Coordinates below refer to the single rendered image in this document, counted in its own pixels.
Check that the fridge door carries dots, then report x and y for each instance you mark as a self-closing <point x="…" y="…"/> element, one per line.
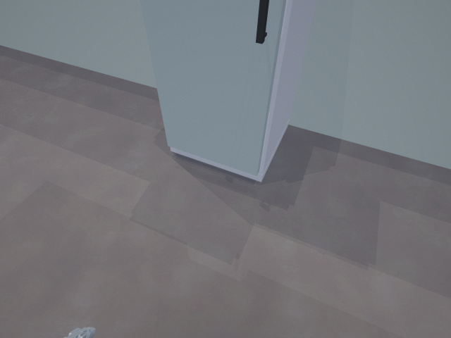
<point x="213" y="80"/>

